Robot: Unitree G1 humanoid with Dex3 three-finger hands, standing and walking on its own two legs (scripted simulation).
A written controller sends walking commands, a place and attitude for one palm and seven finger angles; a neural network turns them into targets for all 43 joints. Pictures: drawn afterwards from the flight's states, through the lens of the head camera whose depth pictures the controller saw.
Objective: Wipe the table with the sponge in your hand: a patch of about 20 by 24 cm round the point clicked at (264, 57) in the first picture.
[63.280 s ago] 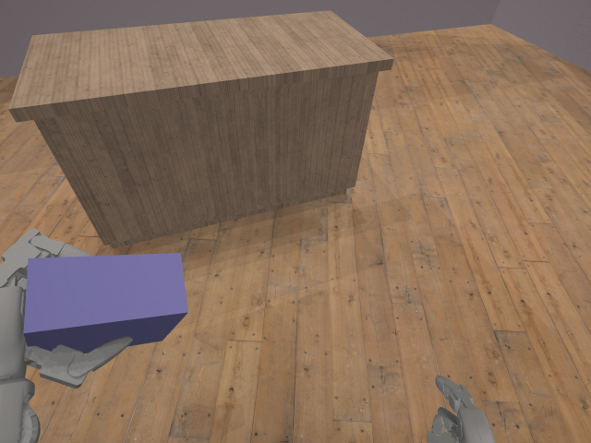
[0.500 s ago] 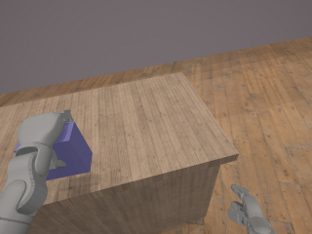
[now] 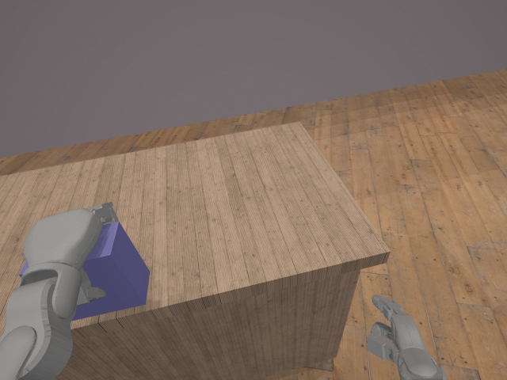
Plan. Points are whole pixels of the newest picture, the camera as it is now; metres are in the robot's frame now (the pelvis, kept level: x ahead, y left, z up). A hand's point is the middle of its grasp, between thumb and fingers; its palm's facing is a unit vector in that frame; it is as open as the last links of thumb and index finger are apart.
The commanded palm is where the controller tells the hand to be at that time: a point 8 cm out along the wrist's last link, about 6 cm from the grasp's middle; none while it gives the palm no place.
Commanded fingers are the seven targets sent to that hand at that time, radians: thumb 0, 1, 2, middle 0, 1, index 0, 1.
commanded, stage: bring the sponge back beside the body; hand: left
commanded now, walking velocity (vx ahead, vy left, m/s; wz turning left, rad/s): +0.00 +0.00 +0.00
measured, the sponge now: (100, 281) +0.21 +0.30 +0.07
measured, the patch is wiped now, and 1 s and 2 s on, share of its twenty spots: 0.95 0.95 0.95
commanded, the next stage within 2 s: step back with the hand held close in 0.82 s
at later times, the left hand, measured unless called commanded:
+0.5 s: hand (87, 291) +0.18 +0.28 +0.10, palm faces +0.05 -0.10 -0.99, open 10.6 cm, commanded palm +0.15 +0.28 +0.19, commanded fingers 0.00 0.10 1.30 -1.20 -1.60 -1.20 -1.60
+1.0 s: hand (93, 286) +0.18 +0.27 +0.11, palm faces +0.16 -0.46 -0.87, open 10.6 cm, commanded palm +0.15 +0.28 +0.18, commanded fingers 0.00 0.10 1.30 -1.20 -1.60 -1.20 -1.60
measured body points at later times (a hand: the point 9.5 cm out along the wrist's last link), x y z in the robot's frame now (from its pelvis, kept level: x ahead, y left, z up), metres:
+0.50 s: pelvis -0.01 +0.00 +0.00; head -0.05 -0.04 +0.44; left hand +0.17 +0.28 +0.16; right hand +0.24 -0.20 -0.07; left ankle +0.05 +0.13 -0.74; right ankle -0.01 -0.10 -0.74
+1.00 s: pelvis -0.01 +0.01 +0.00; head -0.05 -0.03 +0.45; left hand +0.17 +0.30 +0.15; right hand +0.24 -0.19 -0.06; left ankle +0.05 +0.13 -0.74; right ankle -0.01 -0.10 -0.74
